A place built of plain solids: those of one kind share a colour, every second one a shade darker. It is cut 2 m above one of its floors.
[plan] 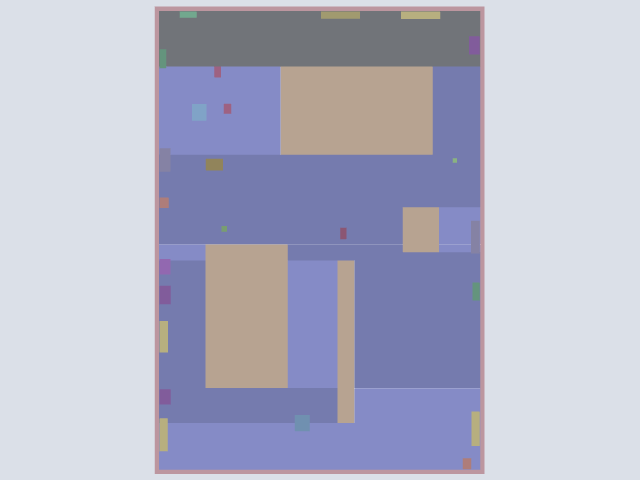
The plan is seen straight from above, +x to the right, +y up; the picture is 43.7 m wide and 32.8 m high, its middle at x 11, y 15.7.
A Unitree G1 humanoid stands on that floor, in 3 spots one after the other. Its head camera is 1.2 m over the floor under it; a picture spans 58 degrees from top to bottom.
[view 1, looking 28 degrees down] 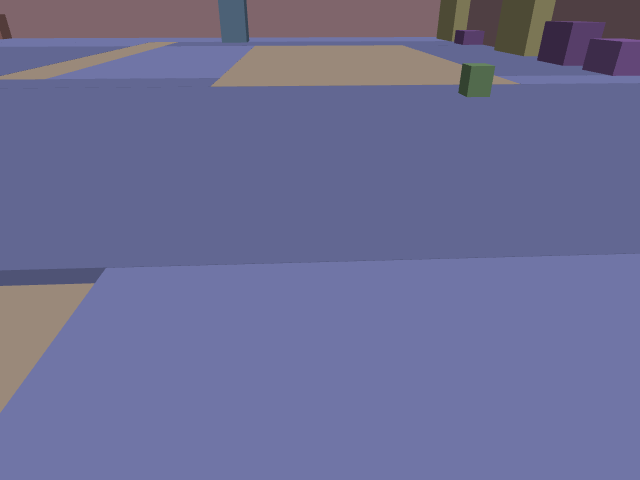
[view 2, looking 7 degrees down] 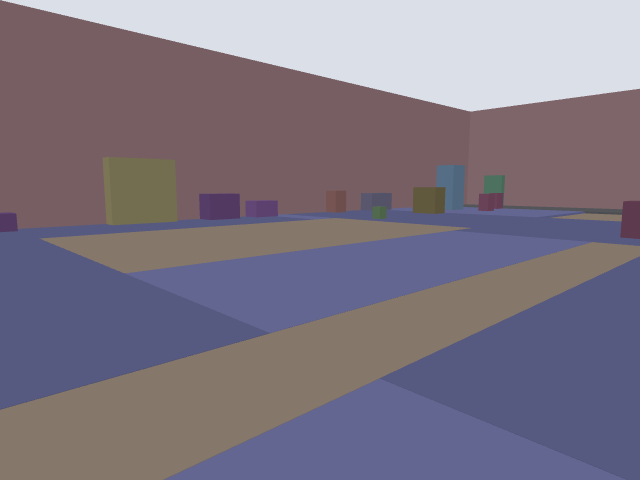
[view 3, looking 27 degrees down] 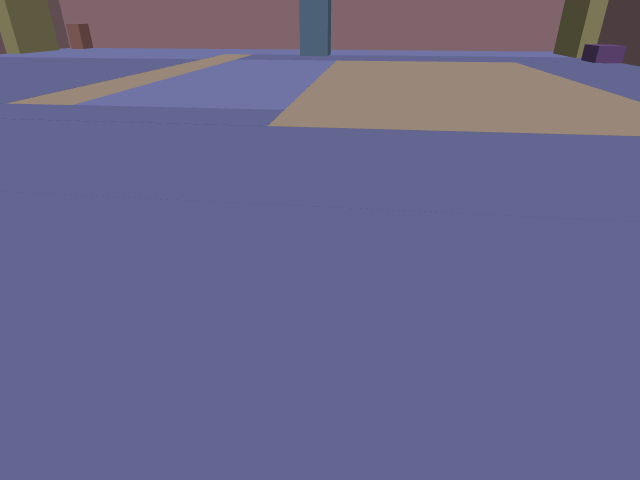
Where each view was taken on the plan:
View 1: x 7.29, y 23.52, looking -93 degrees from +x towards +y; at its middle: floor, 2.56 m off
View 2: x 15.00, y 3.53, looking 137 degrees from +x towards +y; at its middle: bay_floor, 9.84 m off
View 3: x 7.47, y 20.80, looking -83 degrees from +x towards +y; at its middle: floor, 2.64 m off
